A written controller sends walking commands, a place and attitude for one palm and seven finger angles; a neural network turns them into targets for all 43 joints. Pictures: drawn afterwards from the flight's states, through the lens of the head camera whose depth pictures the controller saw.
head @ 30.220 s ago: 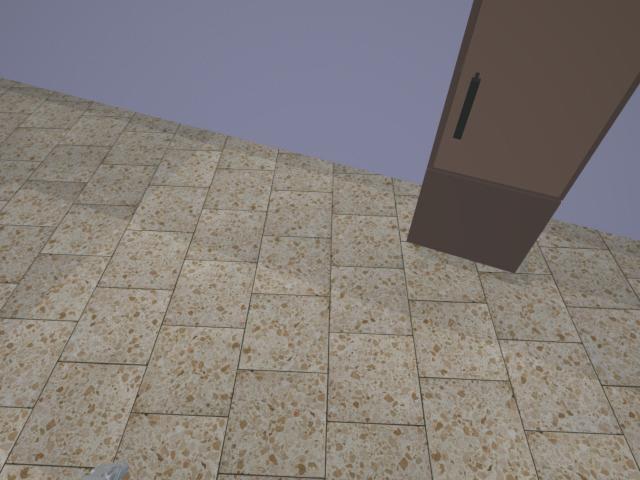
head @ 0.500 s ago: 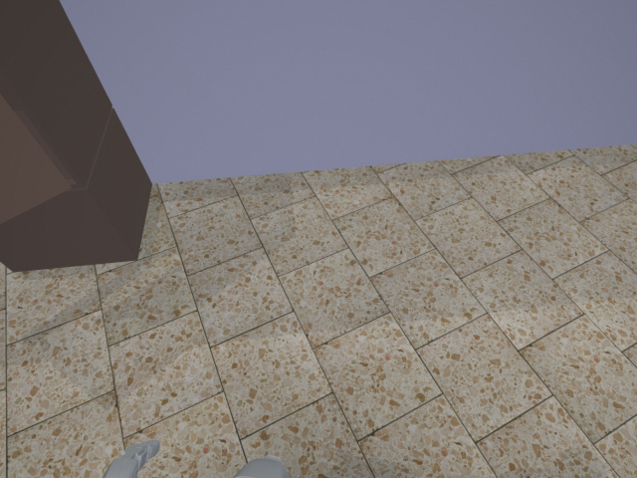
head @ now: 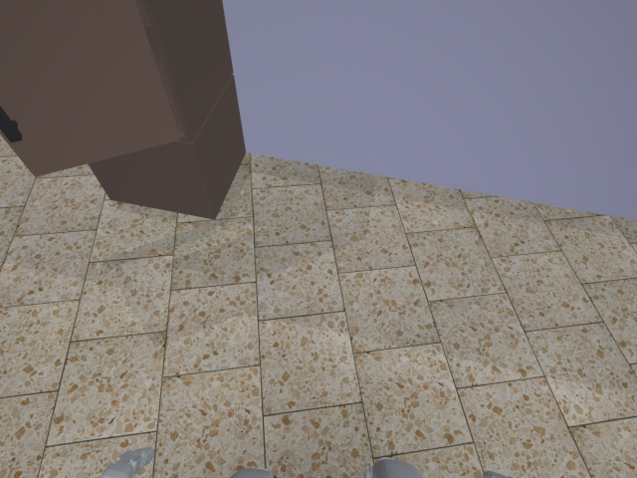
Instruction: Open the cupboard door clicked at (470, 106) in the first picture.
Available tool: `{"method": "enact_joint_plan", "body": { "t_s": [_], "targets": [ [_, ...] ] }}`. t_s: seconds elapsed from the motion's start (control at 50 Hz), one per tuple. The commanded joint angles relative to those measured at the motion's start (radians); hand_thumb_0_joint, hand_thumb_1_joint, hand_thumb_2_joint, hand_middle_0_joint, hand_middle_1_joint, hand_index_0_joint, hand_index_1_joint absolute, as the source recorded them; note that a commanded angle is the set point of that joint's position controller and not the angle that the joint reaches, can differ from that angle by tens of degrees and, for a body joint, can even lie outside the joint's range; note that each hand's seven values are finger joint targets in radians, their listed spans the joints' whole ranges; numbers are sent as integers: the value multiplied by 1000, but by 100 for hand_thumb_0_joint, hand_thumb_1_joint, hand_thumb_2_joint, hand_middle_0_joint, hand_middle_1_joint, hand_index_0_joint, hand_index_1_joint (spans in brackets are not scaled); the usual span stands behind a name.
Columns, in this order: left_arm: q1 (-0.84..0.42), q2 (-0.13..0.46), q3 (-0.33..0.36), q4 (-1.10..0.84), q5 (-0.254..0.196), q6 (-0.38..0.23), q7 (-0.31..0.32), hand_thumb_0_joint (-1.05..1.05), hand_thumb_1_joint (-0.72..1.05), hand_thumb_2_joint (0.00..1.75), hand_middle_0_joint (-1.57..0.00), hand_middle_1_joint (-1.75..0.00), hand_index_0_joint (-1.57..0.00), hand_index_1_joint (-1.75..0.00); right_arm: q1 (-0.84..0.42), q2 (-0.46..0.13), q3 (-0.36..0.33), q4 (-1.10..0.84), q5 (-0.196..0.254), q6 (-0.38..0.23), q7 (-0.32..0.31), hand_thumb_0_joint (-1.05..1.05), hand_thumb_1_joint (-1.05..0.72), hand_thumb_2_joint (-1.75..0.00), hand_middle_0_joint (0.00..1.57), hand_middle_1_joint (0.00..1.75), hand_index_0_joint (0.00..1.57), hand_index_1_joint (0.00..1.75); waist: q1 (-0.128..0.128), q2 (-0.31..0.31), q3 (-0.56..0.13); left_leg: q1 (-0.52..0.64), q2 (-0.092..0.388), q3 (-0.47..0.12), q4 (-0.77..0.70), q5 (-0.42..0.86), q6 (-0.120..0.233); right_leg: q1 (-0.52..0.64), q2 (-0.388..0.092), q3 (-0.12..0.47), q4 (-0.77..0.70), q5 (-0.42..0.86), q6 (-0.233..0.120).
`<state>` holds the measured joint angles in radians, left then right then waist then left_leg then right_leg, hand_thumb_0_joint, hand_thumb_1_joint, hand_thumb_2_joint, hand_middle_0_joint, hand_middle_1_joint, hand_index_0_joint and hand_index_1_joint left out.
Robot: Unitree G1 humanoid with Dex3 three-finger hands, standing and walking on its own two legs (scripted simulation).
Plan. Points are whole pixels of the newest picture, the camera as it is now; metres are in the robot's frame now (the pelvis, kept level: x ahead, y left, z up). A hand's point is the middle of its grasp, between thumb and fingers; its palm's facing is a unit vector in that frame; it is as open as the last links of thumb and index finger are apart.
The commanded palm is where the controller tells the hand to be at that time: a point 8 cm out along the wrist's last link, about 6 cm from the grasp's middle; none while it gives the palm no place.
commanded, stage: turn to face it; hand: left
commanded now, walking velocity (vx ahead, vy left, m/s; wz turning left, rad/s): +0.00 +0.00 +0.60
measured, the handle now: out of the picture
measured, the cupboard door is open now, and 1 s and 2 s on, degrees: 36 36 36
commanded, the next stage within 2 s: take the last steps up to it in 0.70 s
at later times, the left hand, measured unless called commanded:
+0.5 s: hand out of the picture +0.00 +0.21 -0.19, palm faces +0.31 -0.92 -0.23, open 7.4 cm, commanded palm none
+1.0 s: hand out of the picture -0.04 +0.16 -0.16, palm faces +0.49 -0.85 -0.19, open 7.4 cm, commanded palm none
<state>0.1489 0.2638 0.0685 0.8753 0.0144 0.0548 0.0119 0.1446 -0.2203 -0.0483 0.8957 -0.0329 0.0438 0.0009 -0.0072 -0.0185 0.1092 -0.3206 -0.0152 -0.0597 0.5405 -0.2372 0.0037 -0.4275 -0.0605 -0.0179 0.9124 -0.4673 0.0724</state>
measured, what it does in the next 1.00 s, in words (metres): steps on the spot, turning left: right foot, then left foot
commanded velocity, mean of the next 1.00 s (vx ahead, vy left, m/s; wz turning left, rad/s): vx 0.07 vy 0.03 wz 0.35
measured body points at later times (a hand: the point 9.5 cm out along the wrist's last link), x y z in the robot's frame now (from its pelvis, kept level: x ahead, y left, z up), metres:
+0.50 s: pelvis +0.01 -0.01 -0.01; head +0.04 +0.03 +0.44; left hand -0.02 +0.26 -0.17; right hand +0.19 -0.22 -0.13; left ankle -0.01 +0.10 -0.73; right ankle +0.01 -0.15 -0.68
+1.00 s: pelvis +0.03 -0.01 +0.01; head +0.05 +0.01 +0.46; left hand -0.06 +0.20 -0.15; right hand +0.21 -0.20 -0.13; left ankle -0.03 +0.09 -0.70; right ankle +0.06 -0.15 -0.73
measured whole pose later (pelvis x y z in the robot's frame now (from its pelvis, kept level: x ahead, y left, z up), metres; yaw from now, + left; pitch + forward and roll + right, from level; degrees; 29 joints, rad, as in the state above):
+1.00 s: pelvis +0.03 -0.01 +0.01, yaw +27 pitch +0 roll +1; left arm 0.29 0.19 0.04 0.98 0.03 -0.02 0.00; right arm 0.16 -0.21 -0.06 0.99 -0.02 0.06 0.03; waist 0.03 -0.05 0.07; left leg -0.35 -0.01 0.06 0.77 -0.46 -0.03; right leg -0.15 -0.10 -0.11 0.46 -0.29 0.03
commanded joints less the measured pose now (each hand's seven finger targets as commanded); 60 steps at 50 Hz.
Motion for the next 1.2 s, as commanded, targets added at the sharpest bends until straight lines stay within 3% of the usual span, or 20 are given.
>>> {"method": "enact_joint_plan", "body": {
  "t_s": [0.0, 0.04, 0.06, 0.08, 0.16, 0.26, 0.32, 0.34, 0.38, 0.52, 0.64, 0.66, 0.7, 0.72, 0.8, 0.92, 1.02, 1.06, 1.1, 1.18],
  "targets": [
    [77, 67, 19, -70, -5, -31, 0, 0, 90, 90, -20, -30, -20, -30, -27, -226, -69, -78, 6, -12, -8, 0, -90, -90, 20, 30, 20, 30, 17, 192, -159, 9, 191, -251, -134, 213, 128, 193, 52, -31, -262, 94, -11],
    [160, 132, 36, -57, 3, -48, 10, 0, 90, 90, -20, -30, -20, -30, -49, -173, -66, -96, 20, -7, -1, 0, -90, -90, 20, 30, 20, 30, 65, 20, -167, -167, 81, -188, 31, 14, 46, 407, -56, 79, -564, 161, -41],
    [157, 221, 51, -64, 18, -57, 17, 0, 90, 90, -20, -30, -20, -30, -39, -116, -57, -116, 25, -8, 8, 0, -90, -90, 20, 30, 20, 30, 68, -262, -154, -304, -57, 2, 250, -256, -37, 441, -325, 350, -669, 170, -147],
    [128, 233, 40, -80, 13, -53, 15, 0, 90, 90, -20, -30, -20, -30, -47, -135, -59, -123, 14, -7, 16, 0, -90, -90, 20, 30, 20, 30, 62, -249, -137, -263, -28, 10, 483, -368, -34, 304, -426, 365, -682, 211, -227],
    [18, 121, 18, -98, 9, -60, 21, 0, 90, 90, -20, -30, -20, -30, -37, -107, -53, -75, 18, 11, 29, 0, -90, -90, 20, 30, 20, 30, -2, -229, -87, -239, 44, 44, 603, -229, -60, 259, -273, 73, -585, 524, -194],
    [135, 174, 34, -44, 17, -64, 17, 0, 90, 90, -20, -30, -20, -30, -94, -57, -27, -81, 26, -4, 33, 0, -90, -90, 20, 30, 20, 30, 56, -184, -136, -114, 9, 149, 225, -234, -58, 393, -285, 3, -473, 799, -183],
    [119, 181, 39, -40, 4, -57, 10, 0, 90, 90, -20, -30, -20, -30, -12, -86, -27, -60, 22, -14, 26, 0, -90, -90, 20, 30, 20, 30, 12, -165, -160, 68, -4, 158, -17, -45, -36, 317, -258, -63, -367, 719, -117],
    [103, 165, 37, -47, -4, -53, 7, 0, 90, 90, -20, -30, -20, -30, 42, -129, -38, -49, 19, -21, 24, 0, -90, -90, 20, 30, 20, 30, -24, -78, -190, 212, 45, 106, -114, 110, -11, 213, -237, -100, -259, 619, -70],
    [42, 65, 4, -110, -4, -37, 5, 0, 90, 90, -20, -30, -20, -30, 160, -297, -74, -32, 9, -21, 9, 0, -90, -90, 20, 30, 20, 30, -85, 296, -216, 326, 445, -361, -174, 582, 233, -117, -57, -80, 101, -221, 13],
    [49, 44, 8, -28, -2, -19, -6, 0, 90, 90, -20, -30, -20, -30, 19, -198, -41, -39, 3, -31, -24, 0, -90, -90, 20, 30, 20, 30, -6, 165, -158, 133, 250, -155, -183, 327, 162, 2, -13, -15, 23, -8, -9],
    [128, 38, 4, 6, -4, -34, 0, 0, 90, 90, -20, -30, -20, -30, 0, -181, -41, -28, 9, -20, -18, 0, -90, -90, 20, 30, 20, 30, 25, 151, -156, 35, 202, -178, -143, 228, 128, 233, 48, -53, -325, 151, -27],
    [162, 60, 7, 17, -2, -43, 4, 0, 90, 90, -20, -30, -20, -30, -10, -167, -38, -28, 17, -21, -14, 0, -90, -90, 20, 30, 20, 30, 46, 124, -158, -6, 167, -158, -91, 191, 95, 316, 28, -32, -453, 238, -30],
    [164, 181, 28, 16, 14, -60, 13, 0, 90, 90, -20, -30, -20, -30, 5, -71, -23, -49, 26, -19, -2, 0, -90, -90, 20, 30, 20, 30, 41, -243, -120, -183, -41, 50, 192, -220, -24, 368, -311, 317, -655, 304, -170],
    [155, 202, 23, -1, 15, -59, 8, 0, 90, 90, -20, -30, -20, -30, -16, -93, -28, -58, 22, -13, 4, 0, -90, -90, 20, 30, 20, 30, 56, -193, -112, -142, -29, 30, 365, -355, -19, 252, -384, 328, -667, 312, -244],
    [110, 114, 12, 5, 11, -72, 16, 0, 90, 90, -20, -30, -20, -30, -22, -67, -27, -8, 22, -4, 5, 0, -90, -90, 20, 30, 20, 30, 27, -181, -80, -189, 13, 40, 502, -256, -37, 308, -256, 145, -586, 629, -225],
    [223, 153, 34, 70, 17, -91, 2, 0, 90, 90, -20, -30, -20, -30, -96, -44, -15, -19, 19, -29, 30, 0, -90, -90, 20, 30, 20, 30, 88, -152, -74, -172, 26, 109, 238, -231, -35, 410, -304, 161, -645, 340, -227],
    [143, 141, 41, 77, 8, -80, -11, 0, 90, 90, -20, -30, -20, -30, 77, -64, -14, 34, 17, -52, 22, 0, -90, -90, 20, 30, 20, 30, -8, -84, -80, 224, -8, 170, -121, -62, -9, 141, -224, 14, -515, 123, -132],
    [77, 29, 16, 10, 1, -72, -26, 0, 90, 90, -20, -30, -20, -30, 287, -233, -56, 69, 1, -57, 1, 0, -90, -90, 20, 30, 20, 30, -98, 367, -118, 439, 355, -345, -309, -241, 162, -223, -11, -169, -4, -149, -31],
    [-30, 28, 8, -2, 11, -74, -22, 0, 90, 90, -20, -30, -20, -30, 285, -193, -37, 77, 0, -61, -18, 0, -90, -90, 20, 30, 20, 30, -89, 216, -57, 293, 374, -382, -351, -270, 239, -298, -55, -19, 235, -80, -69],
    [68, 14, 0, 71, 15, -71, -37, 0, 90, 90, -20, -30, -20, -30, 201, -106, -4, 72, 10, -98, -26, 0, -90, -90, 20, 30, 20, 30, -2, 122, -55, 235, 258, -152, -363, 16, 185, -210, -69, -16, 207, 137, -60]
  ]
}}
